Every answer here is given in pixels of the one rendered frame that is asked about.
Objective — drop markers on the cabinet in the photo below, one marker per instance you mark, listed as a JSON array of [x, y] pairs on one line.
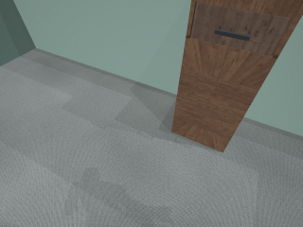
[[218, 83]]

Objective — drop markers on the drawer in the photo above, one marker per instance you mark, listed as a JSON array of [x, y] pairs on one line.
[[266, 30]]

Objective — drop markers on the handle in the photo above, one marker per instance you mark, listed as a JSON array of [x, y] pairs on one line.
[[230, 34]]

